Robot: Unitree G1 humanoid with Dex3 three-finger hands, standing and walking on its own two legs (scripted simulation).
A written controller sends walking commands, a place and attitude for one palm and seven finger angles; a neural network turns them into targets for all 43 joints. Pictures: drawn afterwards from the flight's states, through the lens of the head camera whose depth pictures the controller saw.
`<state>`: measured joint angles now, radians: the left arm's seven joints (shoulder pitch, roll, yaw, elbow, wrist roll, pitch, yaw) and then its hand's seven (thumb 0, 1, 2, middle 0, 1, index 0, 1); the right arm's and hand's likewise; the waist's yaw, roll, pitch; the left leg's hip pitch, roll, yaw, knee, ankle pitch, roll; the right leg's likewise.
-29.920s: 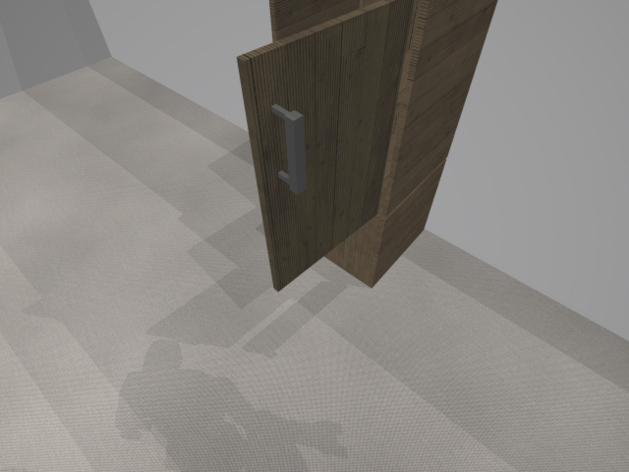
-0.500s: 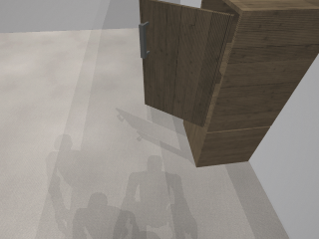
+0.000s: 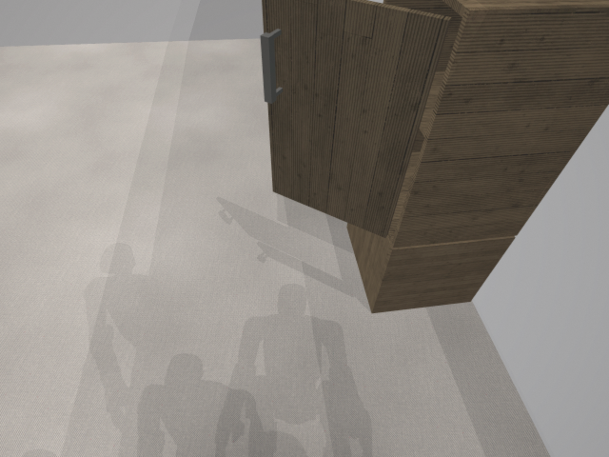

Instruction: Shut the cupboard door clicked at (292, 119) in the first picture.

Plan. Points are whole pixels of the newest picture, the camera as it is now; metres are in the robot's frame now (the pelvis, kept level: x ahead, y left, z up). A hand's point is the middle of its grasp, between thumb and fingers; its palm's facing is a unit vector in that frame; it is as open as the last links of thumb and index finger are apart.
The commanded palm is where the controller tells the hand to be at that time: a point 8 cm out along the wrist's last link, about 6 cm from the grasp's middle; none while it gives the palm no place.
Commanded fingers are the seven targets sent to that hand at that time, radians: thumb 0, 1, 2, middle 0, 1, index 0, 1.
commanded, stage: look to check the result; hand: left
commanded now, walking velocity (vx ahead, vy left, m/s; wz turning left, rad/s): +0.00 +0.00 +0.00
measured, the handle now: (273, 66) +0.90 +0.11 +0.09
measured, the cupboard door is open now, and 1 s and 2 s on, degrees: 53 53 53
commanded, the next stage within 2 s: walk to a spot facing it in 0.30 s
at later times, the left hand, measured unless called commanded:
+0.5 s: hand out of the picture -0.02 +0.16 -0.18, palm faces +0.03 -0.99 -0.16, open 7.4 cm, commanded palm none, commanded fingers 0.00 0.90 0.90 -0.20 -0.30 -0.20 -0.30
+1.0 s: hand out of the picture +0.04 +0.24 -0.17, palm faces +0.25 -0.94 -0.24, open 7.4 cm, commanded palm none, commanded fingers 0.00 0.90 0.90 -0.20 -0.30 -0.20 -0.30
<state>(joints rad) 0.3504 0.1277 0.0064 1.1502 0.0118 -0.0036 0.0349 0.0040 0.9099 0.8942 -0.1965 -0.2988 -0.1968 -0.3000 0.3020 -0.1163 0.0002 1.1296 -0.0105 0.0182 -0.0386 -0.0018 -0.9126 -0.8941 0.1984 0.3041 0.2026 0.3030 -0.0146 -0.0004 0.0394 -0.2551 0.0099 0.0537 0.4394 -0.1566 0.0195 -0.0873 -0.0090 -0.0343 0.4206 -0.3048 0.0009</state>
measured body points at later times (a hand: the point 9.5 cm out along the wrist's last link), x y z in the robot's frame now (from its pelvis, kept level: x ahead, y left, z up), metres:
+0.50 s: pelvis +0.01 +0.00 +0.00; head +0.01 +0.01 +0.45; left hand -0.02 +0.21 -0.16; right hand +0.00 -0.22 -0.16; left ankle +0.05 +0.11 -0.74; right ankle -0.05 -0.12 -0.74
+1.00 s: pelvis -0.01 +0.02 +0.00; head +0.04 +0.05 +0.44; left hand +0.03 +0.29 -0.15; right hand +0.09 -0.23 -0.14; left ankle +0.04 +0.10 -0.74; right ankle +0.00 -0.16 -0.67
